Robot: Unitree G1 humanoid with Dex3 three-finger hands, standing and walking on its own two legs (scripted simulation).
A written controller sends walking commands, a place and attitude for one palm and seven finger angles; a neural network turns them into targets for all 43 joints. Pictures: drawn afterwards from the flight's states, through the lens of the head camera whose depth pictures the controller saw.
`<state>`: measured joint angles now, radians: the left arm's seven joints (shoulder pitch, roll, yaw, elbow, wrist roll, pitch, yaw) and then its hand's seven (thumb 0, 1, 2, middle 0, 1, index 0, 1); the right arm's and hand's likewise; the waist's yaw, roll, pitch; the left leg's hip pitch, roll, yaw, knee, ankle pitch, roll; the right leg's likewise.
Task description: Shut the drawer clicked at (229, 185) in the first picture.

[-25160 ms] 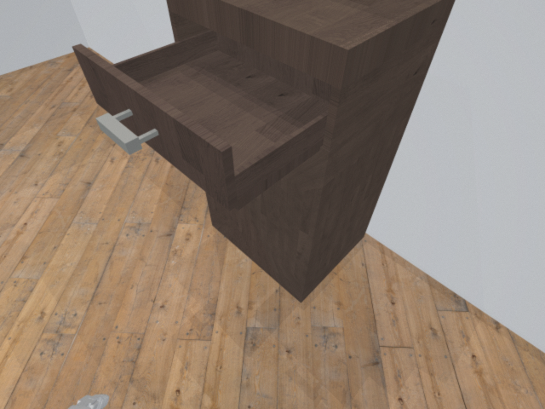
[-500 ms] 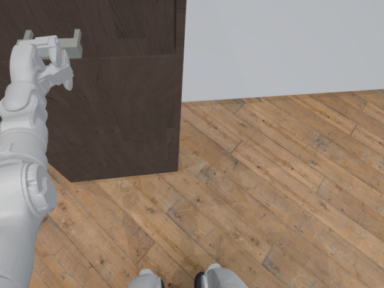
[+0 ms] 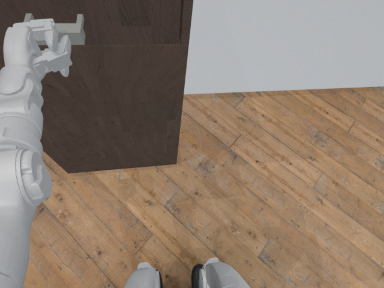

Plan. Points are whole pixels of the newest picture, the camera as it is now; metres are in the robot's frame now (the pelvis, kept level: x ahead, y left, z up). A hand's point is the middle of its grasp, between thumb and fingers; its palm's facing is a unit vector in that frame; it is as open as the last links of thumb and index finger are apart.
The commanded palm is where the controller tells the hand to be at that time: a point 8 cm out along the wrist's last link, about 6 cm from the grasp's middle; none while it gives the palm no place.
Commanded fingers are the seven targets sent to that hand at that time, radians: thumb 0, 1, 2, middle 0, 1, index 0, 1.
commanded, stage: pull the fist back off the drawer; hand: left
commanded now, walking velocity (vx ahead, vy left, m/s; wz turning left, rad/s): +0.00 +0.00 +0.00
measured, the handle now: (53, 26) +0.62 +0.22 +0.12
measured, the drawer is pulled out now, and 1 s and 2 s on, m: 0.00 0.00 0.00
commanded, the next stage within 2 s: draw the hand back to the body in 0.56 s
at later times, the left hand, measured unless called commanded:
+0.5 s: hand (75, 57) +0.53 +0.17 +0.12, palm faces +0.04 -1.00 +0.00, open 3.1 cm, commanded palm +0.50 +0.22 +0.12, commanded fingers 0.00 0.90 0.90 -1.40 -1.60 -1.40 -1.60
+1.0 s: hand (51, 92) +0.44 +0.19 +0.14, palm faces +0.05 -1.00 -0.02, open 3.3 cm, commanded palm +0.40 +0.24 +0.15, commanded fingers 0.00 0.90 0.90 -1.40 -1.60 -1.40 -1.60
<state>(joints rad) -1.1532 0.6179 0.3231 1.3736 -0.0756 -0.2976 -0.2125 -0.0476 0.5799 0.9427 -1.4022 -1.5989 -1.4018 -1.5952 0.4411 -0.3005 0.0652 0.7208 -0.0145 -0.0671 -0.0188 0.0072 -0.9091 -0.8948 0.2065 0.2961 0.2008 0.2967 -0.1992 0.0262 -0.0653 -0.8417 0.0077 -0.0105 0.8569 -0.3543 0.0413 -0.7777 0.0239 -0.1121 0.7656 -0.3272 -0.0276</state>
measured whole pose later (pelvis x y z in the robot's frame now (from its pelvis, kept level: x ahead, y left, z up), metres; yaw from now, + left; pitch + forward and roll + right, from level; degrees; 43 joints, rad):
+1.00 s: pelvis +0.05 -0.01 +0.03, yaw -2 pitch +8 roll -1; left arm -0.35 0.32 0.32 0.52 -0.22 -0.16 -0.21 0.02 0.90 0.90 -1.40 -1.60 -1.40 -1.60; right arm 0.32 -0.27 0.01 0.59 0.05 0.01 -0.02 0.01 -0.91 -0.90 0.20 0.30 0.20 0.30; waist -0.04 0.05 -0.09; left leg -0.42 0.01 0.05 0.65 -0.37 0.03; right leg -0.40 0.03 -0.05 0.61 -0.35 -0.03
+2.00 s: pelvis +0.03 -0.01 +0.05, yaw -1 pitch -5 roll -1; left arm 0.55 0.32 0.28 -0.45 -0.07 -0.13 0.10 0.01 0.89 0.90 -1.41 -1.60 -1.41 -1.59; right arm 0.20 -0.23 0.01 0.63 0.01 -0.09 -0.06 0.02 -0.91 -0.90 0.20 0.30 0.20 0.30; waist 0.07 0.09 0.02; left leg -0.08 -0.01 0.03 0.42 -0.25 0.03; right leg -0.06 0.03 -0.05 0.37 -0.24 -0.03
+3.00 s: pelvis -0.05 +0.02 +0.03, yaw -1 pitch +1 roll -2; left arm 0.61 0.38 0.38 -0.60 -0.02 -0.26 0.14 0.01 0.89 0.90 -1.41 -1.60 -1.41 -1.59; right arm 0.22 -0.22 -0.01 0.56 0.00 -0.06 -0.06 0.02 -0.91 -0.90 0.21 0.30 0.20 0.30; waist 0.00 0.01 0.03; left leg -0.40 -0.02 0.05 0.58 -0.19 0.07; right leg -0.37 0.01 -0.04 0.51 -0.16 0.00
